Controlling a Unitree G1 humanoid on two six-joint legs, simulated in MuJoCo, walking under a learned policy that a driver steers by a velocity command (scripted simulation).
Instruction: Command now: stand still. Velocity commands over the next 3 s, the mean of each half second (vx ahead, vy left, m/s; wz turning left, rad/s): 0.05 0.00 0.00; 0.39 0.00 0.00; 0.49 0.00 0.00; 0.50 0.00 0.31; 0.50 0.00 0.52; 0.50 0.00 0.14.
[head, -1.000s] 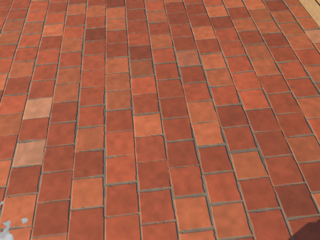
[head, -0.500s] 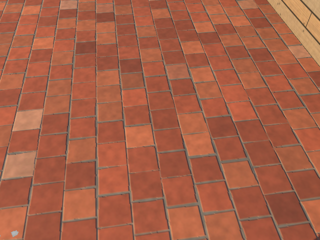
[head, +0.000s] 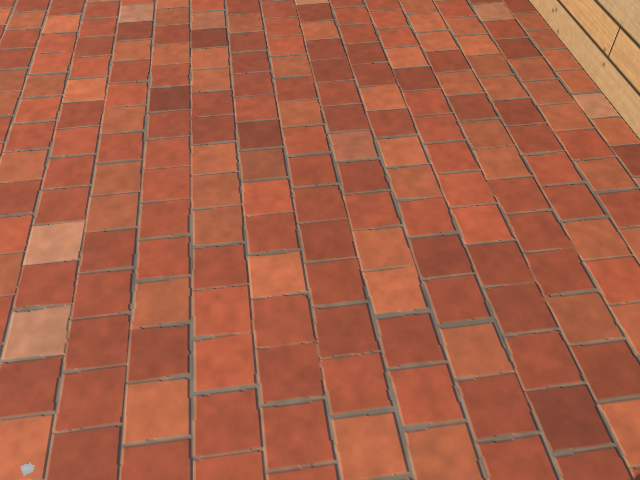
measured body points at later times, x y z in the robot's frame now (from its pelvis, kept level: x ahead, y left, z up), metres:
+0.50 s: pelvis +0.02 +0.00 +0.00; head +0.02 +0.00 +0.45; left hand +0.00 +0.23 -0.16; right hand +0.00 -0.23 -0.16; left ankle +0.00 +0.10 -0.74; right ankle -0.01 -0.11 -0.74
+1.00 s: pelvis +0.22 -0.02 -0.02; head +0.26 -0.03 +0.43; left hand +0.08 +0.19 -0.15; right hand +0.41 -0.24 -0.14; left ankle +0.37 +0.06 -0.72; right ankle +0.03 -0.10 -0.74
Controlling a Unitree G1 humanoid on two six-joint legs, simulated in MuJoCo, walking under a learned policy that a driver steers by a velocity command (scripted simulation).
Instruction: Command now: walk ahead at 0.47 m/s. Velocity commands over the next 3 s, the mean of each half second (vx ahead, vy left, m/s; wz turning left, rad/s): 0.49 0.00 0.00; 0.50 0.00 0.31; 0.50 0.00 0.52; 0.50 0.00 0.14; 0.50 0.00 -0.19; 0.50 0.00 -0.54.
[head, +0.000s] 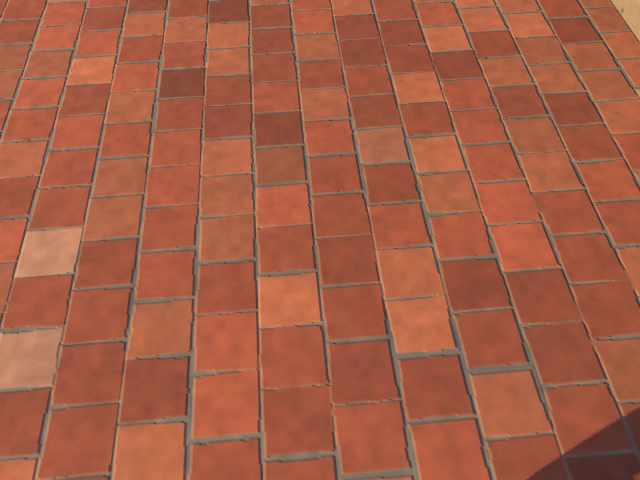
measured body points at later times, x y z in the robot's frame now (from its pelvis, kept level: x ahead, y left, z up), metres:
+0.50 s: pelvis +0.29 +0.01 +0.01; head +0.32 +0.02 +0.46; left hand +0.47 +0.22 -0.12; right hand +0.19 -0.20 -0.13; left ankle +0.16 +0.07 -0.73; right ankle +0.46 -0.10 -0.69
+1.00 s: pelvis +0.56 +0.00 +0.01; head +0.59 +0.00 +0.46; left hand +0.47 +0.22 -0.13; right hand +0.75 -0.20 -0.12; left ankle +0.70 +0.15 -0.68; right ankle +0.48 -0.08 -0.73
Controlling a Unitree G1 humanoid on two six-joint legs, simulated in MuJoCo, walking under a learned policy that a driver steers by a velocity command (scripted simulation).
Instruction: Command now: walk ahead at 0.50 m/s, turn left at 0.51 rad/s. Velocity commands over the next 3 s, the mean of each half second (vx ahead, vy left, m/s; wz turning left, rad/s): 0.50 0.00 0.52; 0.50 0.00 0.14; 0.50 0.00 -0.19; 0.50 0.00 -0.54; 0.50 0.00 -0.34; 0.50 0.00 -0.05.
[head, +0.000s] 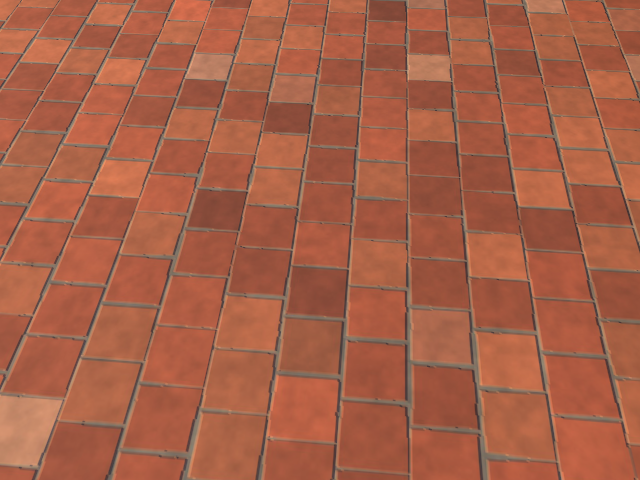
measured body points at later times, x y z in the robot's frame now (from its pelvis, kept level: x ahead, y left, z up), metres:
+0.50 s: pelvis +0.27 +0.06 +0.00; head +0.30 +0.08 +0.45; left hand +0.38 +0.33 -0.11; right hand +0.32 -0.21 -0.12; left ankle +0.18 +0.07 -0.74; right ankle +0.46 -0.08 -0.67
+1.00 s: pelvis +0.55 +0.09 +0.01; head +0.57 +0.09 +0.46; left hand +0.46 +0.33 -0.13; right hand +0.75 -0.10 -0.12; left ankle +0.60 +0.27 -0.68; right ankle +0.55 +0.01 -0.74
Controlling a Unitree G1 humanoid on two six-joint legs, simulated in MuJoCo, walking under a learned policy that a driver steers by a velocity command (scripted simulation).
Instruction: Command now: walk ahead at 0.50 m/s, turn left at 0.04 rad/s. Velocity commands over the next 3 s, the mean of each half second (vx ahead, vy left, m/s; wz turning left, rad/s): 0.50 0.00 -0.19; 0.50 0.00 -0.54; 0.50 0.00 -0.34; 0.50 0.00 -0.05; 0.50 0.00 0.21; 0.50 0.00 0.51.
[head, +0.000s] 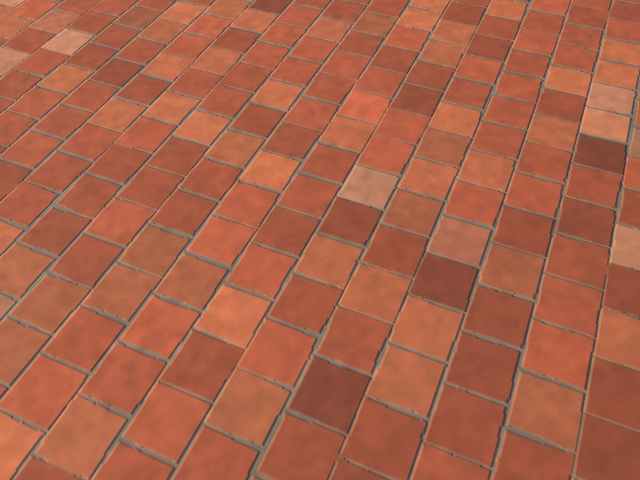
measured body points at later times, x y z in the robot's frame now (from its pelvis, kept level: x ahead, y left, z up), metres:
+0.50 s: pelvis +0.26 +0.05 +0.00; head +0.28 +0.07 +0.45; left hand +0.37 +0.30 -0.14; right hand +0.25 -0.21 -0.13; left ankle +0.24 +0.13 -0.75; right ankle +0.30 -0.10 -0.66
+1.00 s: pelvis +0.50 -0.05 -0.01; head +0.53 -0.07 +0.44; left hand +0.66 +0.18 -0.13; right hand +0.52 -0.34 -0.13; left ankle +0.60 +0.10 -0.67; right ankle +0.49 -0.08 -0.75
